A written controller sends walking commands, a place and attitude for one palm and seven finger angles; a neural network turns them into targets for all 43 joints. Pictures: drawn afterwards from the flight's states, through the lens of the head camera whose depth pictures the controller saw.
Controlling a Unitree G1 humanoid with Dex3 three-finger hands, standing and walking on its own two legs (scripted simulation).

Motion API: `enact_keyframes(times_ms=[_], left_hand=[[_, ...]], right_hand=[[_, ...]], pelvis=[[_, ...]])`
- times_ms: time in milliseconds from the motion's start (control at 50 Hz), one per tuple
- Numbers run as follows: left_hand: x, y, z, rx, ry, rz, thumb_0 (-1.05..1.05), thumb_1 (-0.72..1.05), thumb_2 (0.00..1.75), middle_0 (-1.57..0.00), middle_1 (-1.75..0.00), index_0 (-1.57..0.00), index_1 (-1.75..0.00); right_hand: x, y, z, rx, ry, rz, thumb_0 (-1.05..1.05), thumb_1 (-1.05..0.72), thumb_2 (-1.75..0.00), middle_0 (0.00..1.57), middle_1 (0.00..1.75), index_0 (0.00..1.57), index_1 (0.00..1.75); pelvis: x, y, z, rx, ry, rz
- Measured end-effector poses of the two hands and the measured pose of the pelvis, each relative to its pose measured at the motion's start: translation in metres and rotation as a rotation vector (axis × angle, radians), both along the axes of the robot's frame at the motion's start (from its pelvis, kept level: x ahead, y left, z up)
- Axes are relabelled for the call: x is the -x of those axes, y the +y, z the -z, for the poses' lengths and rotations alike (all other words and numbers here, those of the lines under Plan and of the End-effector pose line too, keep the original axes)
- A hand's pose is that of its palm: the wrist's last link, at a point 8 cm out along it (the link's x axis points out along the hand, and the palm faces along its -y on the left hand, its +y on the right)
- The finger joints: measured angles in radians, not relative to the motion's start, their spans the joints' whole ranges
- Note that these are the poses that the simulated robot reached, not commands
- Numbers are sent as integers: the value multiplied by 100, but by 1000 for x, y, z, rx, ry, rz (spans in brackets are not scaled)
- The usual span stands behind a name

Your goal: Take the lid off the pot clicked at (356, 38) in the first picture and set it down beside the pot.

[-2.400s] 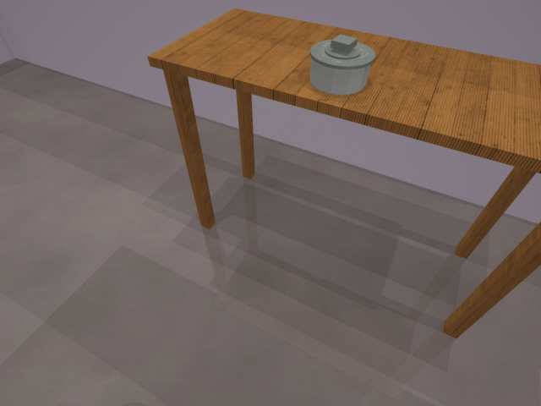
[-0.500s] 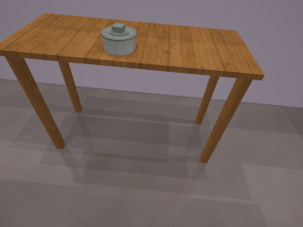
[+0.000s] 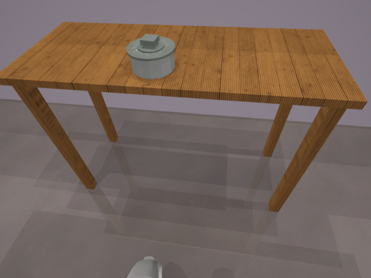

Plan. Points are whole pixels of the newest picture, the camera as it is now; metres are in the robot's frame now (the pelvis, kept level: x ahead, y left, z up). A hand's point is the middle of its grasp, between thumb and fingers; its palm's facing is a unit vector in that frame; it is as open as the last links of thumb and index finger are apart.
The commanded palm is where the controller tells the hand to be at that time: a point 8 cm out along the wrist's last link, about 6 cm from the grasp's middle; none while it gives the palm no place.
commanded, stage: take the last steps up to it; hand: left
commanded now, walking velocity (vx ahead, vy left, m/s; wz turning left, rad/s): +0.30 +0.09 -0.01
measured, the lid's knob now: (149, 40) +0.78 +0.17 +0.15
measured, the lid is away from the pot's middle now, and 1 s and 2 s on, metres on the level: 0.00 0.00 0.00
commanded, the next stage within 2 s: come to a stop and stand still in 0.48 s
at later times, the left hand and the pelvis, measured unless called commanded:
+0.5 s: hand (106, 230) +0.27 +0.26 -0.17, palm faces +0.03 -0.98 -0.21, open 7.4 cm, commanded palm none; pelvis +0.20 +0.07 -0.01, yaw -2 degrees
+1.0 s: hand (105, 205) +0.35 +0.29 -0.19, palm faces +0.03 -0.97 -0.23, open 7.4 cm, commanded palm none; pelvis +0.28 +0.10 -0.02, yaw -1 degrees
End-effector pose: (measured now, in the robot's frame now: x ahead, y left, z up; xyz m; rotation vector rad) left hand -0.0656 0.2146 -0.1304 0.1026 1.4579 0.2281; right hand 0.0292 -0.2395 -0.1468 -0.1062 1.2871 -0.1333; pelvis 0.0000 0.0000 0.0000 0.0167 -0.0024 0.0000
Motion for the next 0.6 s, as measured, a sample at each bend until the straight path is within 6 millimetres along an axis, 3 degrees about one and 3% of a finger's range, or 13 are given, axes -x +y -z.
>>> enact_keyframes(times_ms=[80,140,200,300,380,500,600], left_hand=[[-1,10,8,27,78,-53,1,91,89,-20,-30,-20,-30],[-13,26,21,45,125,-82,1,91,89,-20,-30,-20,-30],[-39,49,36,56,156,-81,1,90,89,-20,-30,-20,-30],[-132,83,33,23,27,-15,1,91,89,-20,-30,-20,-30],[-217,96,21,-4,-115,43,1,91,90,-20,-30,-20,-30],[-325,90,4,-23,-255,122,0,91,90,-20,-30,-19,-30],[-388,71,7,-40,-319,181,0,91,90,-20,-30,-20,-30]], right_hand=[[-84,23,-3,9,-92,-74,1,-91,-90,19,30,19,30],[-144,46,0,27,-160,-127,1,-91,-90,19,30,19,30],[-183,66,4,54,-222,-136,1,-91,-89,19,30,20,30],[-189,88,-2,40,-178,-85,0,-91,-89,19,30,20,30],[-184,84,-4,52,-129,-6,-1,-94,-89,20,30,20,30],[-171,79,9,22,7,47,0,-93,-89,20,30,20,30],[-170,74,29,-19,116,90,0,-92,-89,20,30,20,30]], pelvis=[[-34,20,7,13,7,-13],[-64,40,19,18,8,-15],[-89,58,32,16,0,-13],[-122,69,19,-9,-12,10],[-151,75,11,-27,-5,27],[-195,72,9,-41,3,36],[-236,57,21,-33,1,46]])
